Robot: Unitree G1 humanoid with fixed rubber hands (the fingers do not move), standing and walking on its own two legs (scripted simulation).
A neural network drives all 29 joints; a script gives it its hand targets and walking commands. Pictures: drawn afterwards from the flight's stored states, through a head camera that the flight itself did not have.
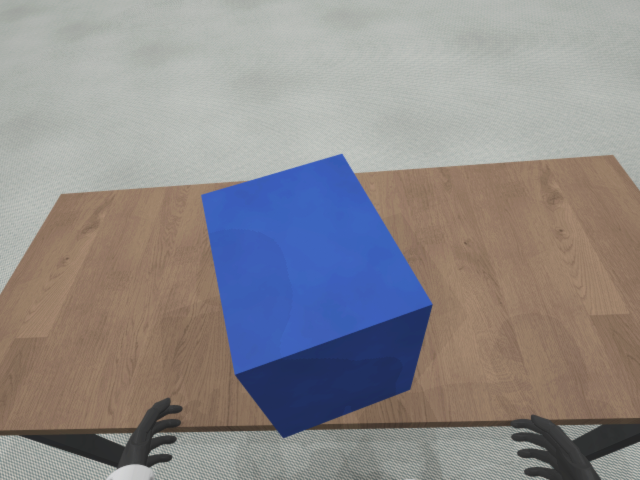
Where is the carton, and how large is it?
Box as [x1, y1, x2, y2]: [201, 154, 432, 437]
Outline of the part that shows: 342,154 201,195 234,373 282,437 285,437 409,389 432,304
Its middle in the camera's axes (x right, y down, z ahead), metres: -0.01 +0.08 +0.54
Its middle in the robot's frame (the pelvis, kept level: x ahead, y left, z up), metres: +0.35 +0.05 +0.00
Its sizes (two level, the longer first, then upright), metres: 0.255 0.200 0.260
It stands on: a table, 0.64 m high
